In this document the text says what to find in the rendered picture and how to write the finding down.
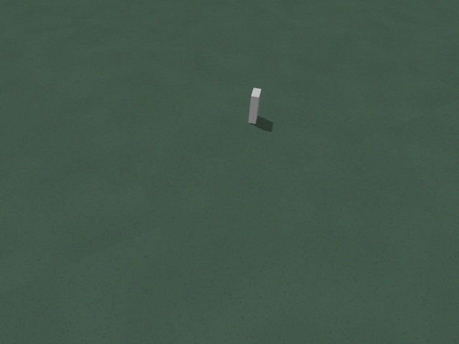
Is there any carton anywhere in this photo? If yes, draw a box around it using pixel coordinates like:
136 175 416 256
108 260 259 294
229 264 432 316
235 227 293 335
248 88 261 124

